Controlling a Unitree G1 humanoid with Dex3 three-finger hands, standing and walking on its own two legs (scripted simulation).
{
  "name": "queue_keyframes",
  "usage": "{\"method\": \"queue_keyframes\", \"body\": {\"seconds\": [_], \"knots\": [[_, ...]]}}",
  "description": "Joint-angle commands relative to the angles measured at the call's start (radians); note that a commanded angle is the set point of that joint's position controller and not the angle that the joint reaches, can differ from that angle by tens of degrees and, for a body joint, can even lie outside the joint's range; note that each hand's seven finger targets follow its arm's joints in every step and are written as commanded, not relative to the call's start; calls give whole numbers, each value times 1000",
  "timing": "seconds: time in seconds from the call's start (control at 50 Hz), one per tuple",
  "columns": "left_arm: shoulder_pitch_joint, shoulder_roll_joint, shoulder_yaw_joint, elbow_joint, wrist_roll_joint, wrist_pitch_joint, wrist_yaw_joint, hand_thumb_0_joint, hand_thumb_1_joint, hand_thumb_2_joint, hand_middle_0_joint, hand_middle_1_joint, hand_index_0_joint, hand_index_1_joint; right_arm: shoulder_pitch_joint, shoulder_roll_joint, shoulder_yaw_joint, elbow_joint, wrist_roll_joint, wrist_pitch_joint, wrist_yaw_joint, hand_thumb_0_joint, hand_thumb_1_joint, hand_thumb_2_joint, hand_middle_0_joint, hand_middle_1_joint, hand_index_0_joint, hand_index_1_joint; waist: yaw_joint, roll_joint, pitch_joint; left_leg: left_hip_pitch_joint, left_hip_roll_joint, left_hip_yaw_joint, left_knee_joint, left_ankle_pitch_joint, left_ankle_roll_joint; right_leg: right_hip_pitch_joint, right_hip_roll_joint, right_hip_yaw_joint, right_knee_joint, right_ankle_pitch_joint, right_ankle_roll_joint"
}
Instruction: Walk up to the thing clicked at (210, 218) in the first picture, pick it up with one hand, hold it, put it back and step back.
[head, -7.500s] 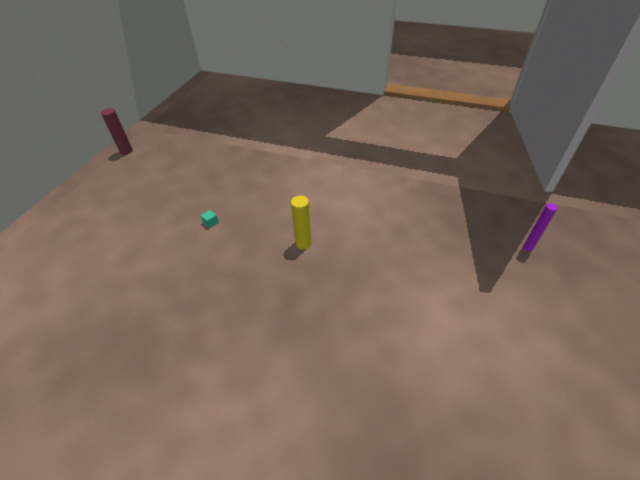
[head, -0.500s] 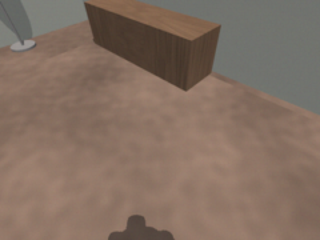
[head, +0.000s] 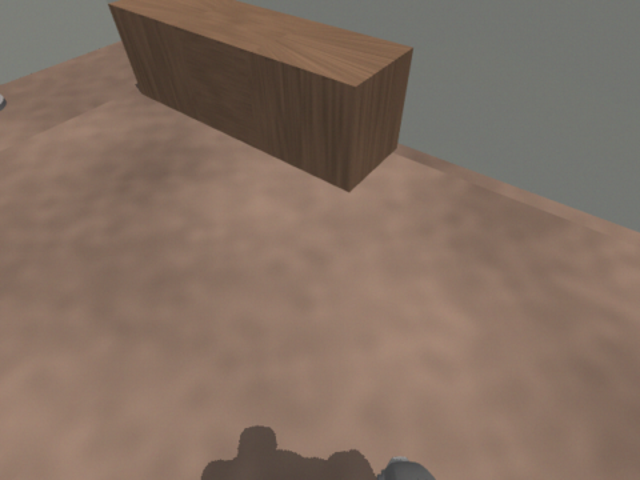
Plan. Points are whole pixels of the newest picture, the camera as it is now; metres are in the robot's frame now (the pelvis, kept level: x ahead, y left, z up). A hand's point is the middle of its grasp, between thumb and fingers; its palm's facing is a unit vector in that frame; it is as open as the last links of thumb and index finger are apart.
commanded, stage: walk up
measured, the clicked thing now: out of the picture -0.03 -1.48 -0.75
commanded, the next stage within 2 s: none
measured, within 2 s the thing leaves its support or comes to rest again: neither
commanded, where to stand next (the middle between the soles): +0.39 -0.03 m, yaw +1 degrees
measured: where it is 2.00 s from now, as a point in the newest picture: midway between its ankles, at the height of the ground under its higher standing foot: (320, 426)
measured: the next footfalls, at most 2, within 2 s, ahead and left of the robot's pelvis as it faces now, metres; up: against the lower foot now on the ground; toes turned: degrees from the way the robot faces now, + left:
right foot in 0.08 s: +0.20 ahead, -0.14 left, +0.00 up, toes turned -4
left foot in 0.56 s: +0.42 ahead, +0.08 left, +0.00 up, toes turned -30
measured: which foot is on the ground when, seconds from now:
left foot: down 0.00-0.12, up 0.14-0.54, down 0.56-0.96, up 0.98-1.00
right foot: up 0.00-0.06, down 0.08-0.56, up 0.58-0.90, down 0.92-1.00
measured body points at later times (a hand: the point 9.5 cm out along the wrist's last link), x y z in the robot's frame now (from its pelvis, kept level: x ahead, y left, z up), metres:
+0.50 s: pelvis +0.23 +0.00 +0.00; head +0.24 -0.03 +0.45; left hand +0.38 +0.29 -0.09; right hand +0.25 -0.34 -0.11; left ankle +0.38 +0.11 -0.71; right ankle +0.16 -0.14 -0.74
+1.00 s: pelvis +0.43 +0.03 -0.02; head +0.47 -0.04 +0.42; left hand +0.75 +0.12 -0.12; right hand +0.25 -0.23 -0.15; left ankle +0.40 +0.11 -0.69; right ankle +0.40 -0.09 -0.74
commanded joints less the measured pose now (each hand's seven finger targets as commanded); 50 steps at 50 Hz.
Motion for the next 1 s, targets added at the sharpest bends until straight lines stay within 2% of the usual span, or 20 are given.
{"method": "queue_keyframes", "body": {"seconds": [0.0,0.04,0.06,0.08,0.12,0.14,0.24,0.44,0.5,0.54,0.58,0.66,0.72,0.78,0.84,0.9,0.92,0.94,0.96,0.98], "knots": [[-119,136,38,-135,0,-54,7,0,900,900,-200,-300,-200,-300,-5,-287,-77,-98,1,-15,-24,0,-900,-900,200,300,200,300,-18,173,-1,-71,251,-131,-61,353,159,72,22,-87,-120,0,-31],[-70,143,45,-122,-1,-60,15,0,900,900,-200,-300,-200,-300,10,-282,-74,-114,3,-7,-31,0,-900,-900,200,300,200,300,7,128,-44,-71,244,-133,61,467,139,186,51,-101,-163,-11,-48],[115,154,56,-87,-13,-22,18,0,900,900,-200,-300,-200,-300,-168,-253,-85,-169,8,9,-10,0,-900,-900,200,300,200,300,124,161,-188,-36,186,31,334,455,84,315,54,-90,-161,-12,-63],[251,202,76,-59,-6,-23,34,0,900,900,-200,-300,-200,-300,-143,-225,-76,-173,3,27,-6,0,-900,-900,200,300,200,300,187,41,-262,-177,102,21,600,307,59,503,72,-6,-195,-99,-78],[207,325,96,-85,-8,-29,44,0,900,900,-200,-300,-200,-300,-126,-200,-58,-234,27,31,5,0,-900,-900,200,300,200,300,125,-229,-186,-664,-92,-139,785,-286,-6,669,-231,856,-456,-199,-271],[153,324,94,-109,-23,-29,50,0,900,900,-200,-300,-200,-300,-156,-244,-61,-221,12,24,1,0,-900,-900,200,300,200,300,114,-157,-141,-668,-31,-218,808,-315,-7,589,-286,926,-483,-259,-322],[-6,199,57,-160,-32,-46,83,0,900,900,-200,-300,-200,-300,-107,-216,-55,-177,21,56,20,0,-900,-900,200,300,200,300,4,-116,-27,-521,40,-207,601,-33,-6,338,-20,460,-476,-79,-143],[33,232,75,-245,-2,-48,75,0,900,900,-200,-300,-200,-300,-226,-209,-75,-238,-13,57,38,0,-900,-900,200,300,200,300,44,-116,-16,-350,6,-216,274,81,-66,165,28,451,-459,-202,-168],[-57,219,60,-283,-2,-42,98,0,900,900,-200,-300,-200,-300,-47,-219,-97,-185,-17,43,9,0,-900,-900,200,300,200,300,-94,-72,-75,17,23,-253,56,170,-30,3,55,413,-185,18,-104],[56,77,16,-268,-1,-41,123,0,900,900,-200,-300,-200,-300,21,-321,-120,-185,-39,40,-12,0,-900,-900,200,300,200,300,-113,276,-137,204,289,-565,-99,-104,11,-222,241,213,240,-375,-19],[193,173,33,-229,-9,-32,141,0,900,900,-200,-300,-200,-300,-185,-384,-127,-241,1,45,-8,0,-900,-900,200,300,200,300,10,320,-48,-52,465,-811,-259,-339,63,-191,149,102,402,-356,-11],[118,211,50,-181,-28,-27,100,0,900,900,-200,-300,-200,-300,-193,-203,-70,-237,-9,49,-1,0,-900,-900,200,300,200,300,7,299,-20,-127,213,-307,-141,162,-3,-51,77,81,299,-161,0],[74,149,23,-225,-20,-11,74,0,900,900,-200,-300,-200,-300,-147,-184,-62,-229,2,53,-12,0,-900,-900,200,300,200,300,-20,261,-87,20,182,-113,-13,635,3,-68,91,-20,215,-118,14],[-30,129,14,-281,-11,-7,65,0,900,900,-200,-300,-200,-300,-94,-200,-71,-243,5,65,-17,0,-900,-900,200,300,200,300,-65,227,-91,60,190,-37,21,680,-15,-65,96,-114,71,-24,22],[-45,122,21,-297,-7,1,66,0,900,900,-200,-300,-200,-300,-100,-204,-77,-264,13,82,-21,0,-900,-900,200,300,200,300,-54,198,-99,-10,201,27,122,678,-47,83,114,-155,-71,40,10],[135,149,54,-256,1,8,76,0,900,900,-200,-300,-200,-300,-188,-216,-85,-301,40,86,-34,0,-900,-900,200,300,200,300,66,155,-142,-228,215,55,391,800,-67,408,131,-133,-183,48,-51],[230,187,74,-244,4,6,80,0,900,900,-200,-300,-200,-300,-221,-206,-82,-308,56,84,-37,0,-900,-900,200,300,200,300,150,64,-184,-355,151,75,626,636,-101,570,80,-40,-281,177,-127],[222,238,89,-271,3,5,86,0,900,900,-200,-300,-200,-300,-197,-158,-63,-319,71,80,-38,0,-900,-900,200,300,200,300,170,-220,-223,-626,-19,64,967,-94,-135,727,-143,287,-257,566,-289],[153,227,77,-335,-4,9,93,0,900,900,-200,-300,-200,-300,-156,-195,-59,-318,62,92,-48,0,-900,-900,200,300,200,300,137,-205,-254,-729,-44,-145,1085,-376,-145,711,-280,588,-248,701,-422],[25,239,84,-380,-3,15,109,0,900,900,-200,-300,-200,-300,-135,-224,-66,-308,48,90,-62,0,-900,-900,200,300,200,300,96,-205,-209,-655,42,-295,1055,-440,-140,505,-354,678,-271,560,-434]]}}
